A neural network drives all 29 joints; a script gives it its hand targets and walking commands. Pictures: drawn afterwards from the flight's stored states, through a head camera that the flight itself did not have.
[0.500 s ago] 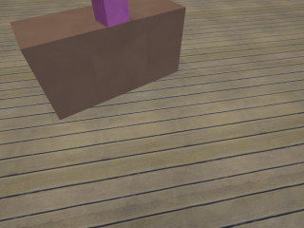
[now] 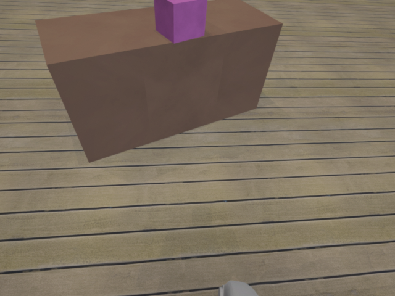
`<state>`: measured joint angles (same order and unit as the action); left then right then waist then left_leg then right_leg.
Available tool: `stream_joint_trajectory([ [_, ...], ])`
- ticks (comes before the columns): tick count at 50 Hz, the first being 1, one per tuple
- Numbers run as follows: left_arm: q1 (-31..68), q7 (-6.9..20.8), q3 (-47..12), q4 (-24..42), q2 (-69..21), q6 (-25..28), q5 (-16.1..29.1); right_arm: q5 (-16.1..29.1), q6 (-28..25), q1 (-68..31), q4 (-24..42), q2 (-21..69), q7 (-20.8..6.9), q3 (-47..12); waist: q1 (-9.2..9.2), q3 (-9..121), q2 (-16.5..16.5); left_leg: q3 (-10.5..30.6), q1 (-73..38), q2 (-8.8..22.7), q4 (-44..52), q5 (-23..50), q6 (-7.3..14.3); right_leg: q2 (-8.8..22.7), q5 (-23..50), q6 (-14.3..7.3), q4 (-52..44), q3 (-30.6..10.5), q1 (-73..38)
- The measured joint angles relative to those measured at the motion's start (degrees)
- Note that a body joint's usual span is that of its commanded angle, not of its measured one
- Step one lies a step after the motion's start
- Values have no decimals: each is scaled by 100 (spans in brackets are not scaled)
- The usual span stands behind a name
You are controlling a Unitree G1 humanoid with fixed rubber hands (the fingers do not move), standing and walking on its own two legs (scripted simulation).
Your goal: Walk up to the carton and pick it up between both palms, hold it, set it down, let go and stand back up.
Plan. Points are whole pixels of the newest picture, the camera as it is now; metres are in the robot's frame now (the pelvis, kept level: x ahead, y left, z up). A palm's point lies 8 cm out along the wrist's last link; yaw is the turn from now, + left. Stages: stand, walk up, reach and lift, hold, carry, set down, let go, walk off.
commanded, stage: walk up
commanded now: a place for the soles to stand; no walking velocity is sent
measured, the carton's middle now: (180, 15) +1.41 +0.06 +0.00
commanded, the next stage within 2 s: none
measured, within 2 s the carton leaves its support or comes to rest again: neither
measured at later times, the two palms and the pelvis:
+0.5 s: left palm (106, 263) +0.23 +0.20 -0.12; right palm (304, 213) +0.35 -0.30 -0.12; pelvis +0.25 -0.06 +0.00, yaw +5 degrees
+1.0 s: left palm (130, 146) +0.58 +0.20 -0.11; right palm (294, 176) +0.47 -0.31 -0.11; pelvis +0.48 -0.04 +0.00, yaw +4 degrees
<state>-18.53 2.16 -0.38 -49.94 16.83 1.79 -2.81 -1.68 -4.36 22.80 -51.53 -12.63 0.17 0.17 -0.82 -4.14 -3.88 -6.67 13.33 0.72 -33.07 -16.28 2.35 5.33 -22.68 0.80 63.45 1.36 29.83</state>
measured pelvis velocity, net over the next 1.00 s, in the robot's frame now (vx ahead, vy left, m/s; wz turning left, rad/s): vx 0.48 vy -0.04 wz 0.07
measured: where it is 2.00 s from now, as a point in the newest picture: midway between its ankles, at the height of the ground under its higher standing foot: (197, 184)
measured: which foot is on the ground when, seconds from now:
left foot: down 0.00-0.26, up 0.28-0.64, down 0.66-1.00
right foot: up 0.00-0.24, down 0.26-0.66, up 0.68-1.00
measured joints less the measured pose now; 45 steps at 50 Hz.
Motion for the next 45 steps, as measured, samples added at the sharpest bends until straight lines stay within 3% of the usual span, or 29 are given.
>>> stream_joint_trajectory([
  [5,207,115,10,145,-78,-15,-24,-24,-57,514,-237,-63,-36,7,-113,206,124,-5,-708,54,655,-106,-127,134,1064,95,-1108,8,424],
  [8,305,150,14,192,-143,16,-26,-65,-62,671,-316,-127,-74,3,-149,205,195,-32,-1063,121,746,-351,-236,155,1564,15,-1903,0,304],
  [11,342,125,36,245,-206,87,-35,-124,-20,725,-332,-215,-105,-7,-190,162,280,-56,-1348,260,537,-798,-359,68,1593,-100,-2551,108,-108],
  [13,296,66,88,349,-203,182,-58,-168,41,779,-297,-256,-118,-46,-183,150,329,0,-1273,410,-108,-1301,-292,-64,1451,-169,-2815,182,-441],
  [14,302,18,126,389,-248,207,-68,-143,91,739,-264,-290,-125,-69,-140,108,428,159,-989,480,-882,-1438,-213,-145,1361,-171,-2498,233,-332],
  [17,206,-149,121,469,-432,167,138,-55,222,466,-41,-414,-115,-93,-46,-3,757,772,129,297,-3243,-1380,-120,-297,888,-196,-2131,471,-407],
  [19,66,-208,97,441,-468,176,162,-65,230,196,147,-454,-109,-90,31,-20,849,765,765,237,-3792,-1263,-131,-310,858,-220,-2343,618,-677],
  [25,-484,-234,83,46,-325,316,78,-124,203,-551,692,-408,-238,8,263,83,786,573,1804,361,-2492,-698,-278,-250,714,-184,-3214,959,-1630],
  [30,-827,-159,117,-227,-117,245,23,-98,137,-909,867,-224,-323,40,393,104,520,477,1591,373,-1001,296,-139,-93,279,-69,-3311,1077,-2266],
  [32,-923,-129,93,-262,-66,169,-3,-109,86,-904,936,-188,-294,58,400,120,439,385,1235,287,-550,329,-68,21,-119,-55,-2973,1078,-2387],
  [33,-987,-119,59,-242,-63,126,-18,-117,54,-866,1003,-201,-263,80,383,144,427,398,1091,231,-411,363,-28,77,-397,-128,-2614,1034,-2329],
  [35,-931,-80,-3,-171,-20,-2,2,-63,51,-815,1057,-125,-131,90,292,70,248,351,1203,101,-946,273,-15,55,-799,-171,-1223,525,-1875],
  [38,-639,-72,-28,23,23,-101,31,82,102,-583,988,-22,16,25,214,-33,27,272,929,45,-992,-94,-48,-173,-617,-116,343,28,-1081],
  [41,-329,-53,0,238,16,-56,4,46,40,-277,827,6,29,-11,90,-22,-55,205,478,81,-522,-61,-113,-201,-361,5,379,-23,-491],
  [45,28,23,46,474,-56,-1,-5,-28,-56,106,601,-65,8,-5,-104,40,3,141,-84,186,99,-88,-187,-109,118,85,-563,15,-14],
])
